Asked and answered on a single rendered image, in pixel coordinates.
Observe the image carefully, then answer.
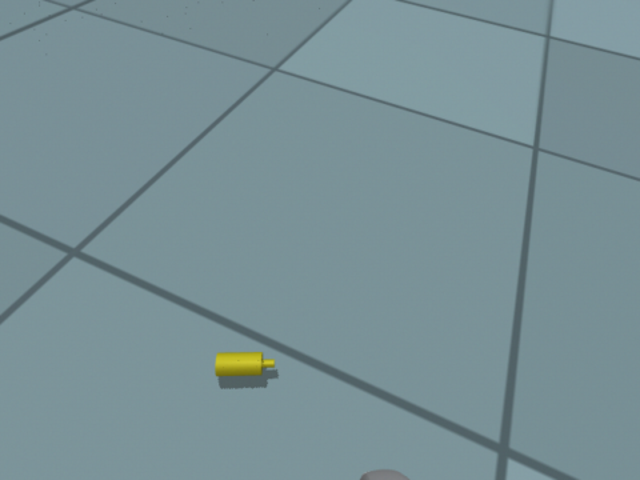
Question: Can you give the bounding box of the bottle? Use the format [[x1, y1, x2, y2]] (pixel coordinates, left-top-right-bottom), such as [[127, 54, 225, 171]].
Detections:
[[215, 352, 275, 376]]

